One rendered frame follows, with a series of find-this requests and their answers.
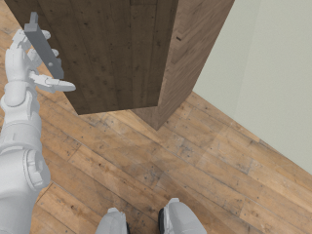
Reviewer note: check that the robot right shin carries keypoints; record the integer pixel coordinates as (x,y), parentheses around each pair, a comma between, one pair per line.
(167,231)

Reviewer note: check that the handle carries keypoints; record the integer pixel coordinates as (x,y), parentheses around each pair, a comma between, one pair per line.
(39,42)

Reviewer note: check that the left robot thigh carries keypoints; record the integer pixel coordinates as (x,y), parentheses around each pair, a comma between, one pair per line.
(113,223)

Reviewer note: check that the left robot hand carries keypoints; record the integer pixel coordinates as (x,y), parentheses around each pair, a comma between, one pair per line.
(18,66)

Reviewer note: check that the robot left upper arm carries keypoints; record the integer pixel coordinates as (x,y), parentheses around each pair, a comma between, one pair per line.
(23,174)

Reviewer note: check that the left robot forearm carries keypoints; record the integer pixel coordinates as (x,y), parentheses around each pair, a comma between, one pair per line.
(22,125)

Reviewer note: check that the cupboard door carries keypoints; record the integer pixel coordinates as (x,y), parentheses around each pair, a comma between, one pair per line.
(113,51)

